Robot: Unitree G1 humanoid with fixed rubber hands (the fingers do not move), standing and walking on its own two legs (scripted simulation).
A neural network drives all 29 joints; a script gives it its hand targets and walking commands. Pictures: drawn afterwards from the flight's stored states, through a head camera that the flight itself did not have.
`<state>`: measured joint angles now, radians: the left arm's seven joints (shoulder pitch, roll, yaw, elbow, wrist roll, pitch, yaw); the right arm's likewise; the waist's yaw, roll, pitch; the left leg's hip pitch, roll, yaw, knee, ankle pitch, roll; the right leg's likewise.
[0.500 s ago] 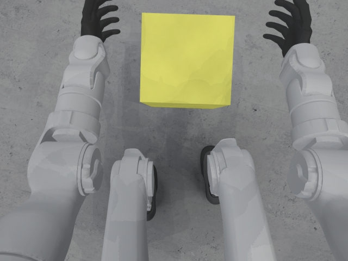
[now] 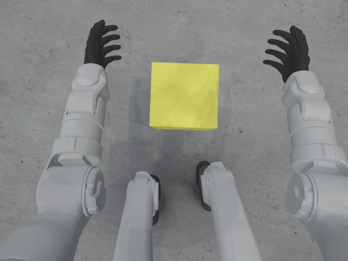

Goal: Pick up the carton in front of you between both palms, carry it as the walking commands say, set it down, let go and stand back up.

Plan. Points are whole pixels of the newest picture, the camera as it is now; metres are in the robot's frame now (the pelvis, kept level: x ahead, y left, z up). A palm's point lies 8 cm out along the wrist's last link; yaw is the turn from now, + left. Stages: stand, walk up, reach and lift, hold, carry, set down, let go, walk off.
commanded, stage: set down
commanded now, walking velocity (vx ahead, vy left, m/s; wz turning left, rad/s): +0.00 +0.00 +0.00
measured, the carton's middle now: (182, 101) +0.48 -0.05 -0.45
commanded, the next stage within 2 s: let go in 0.12 s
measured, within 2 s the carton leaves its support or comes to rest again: neither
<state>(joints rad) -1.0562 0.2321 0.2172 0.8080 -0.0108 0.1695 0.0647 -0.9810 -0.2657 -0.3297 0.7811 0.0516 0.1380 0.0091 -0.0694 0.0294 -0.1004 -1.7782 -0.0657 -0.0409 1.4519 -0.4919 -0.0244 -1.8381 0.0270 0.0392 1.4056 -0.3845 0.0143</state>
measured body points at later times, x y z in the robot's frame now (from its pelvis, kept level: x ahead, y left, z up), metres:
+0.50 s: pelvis +0.05 -0.01 +0.13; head +0.29 -0.03 +0.51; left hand +0.43 +0.17 +0.01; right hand +0.40 -0.27 +0.01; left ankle +0.06 +0.12 -0.54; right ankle +0.10 -0.12 -0.54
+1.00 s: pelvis +0.10 +0.00 +0.20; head +0.15 +0.01 +0.64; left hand +0.29 +0.23 +0.11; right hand +0.26 -0.24 +0.12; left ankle +0.06 +0.12 -0.54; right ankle +0.10 -0.12 -0.54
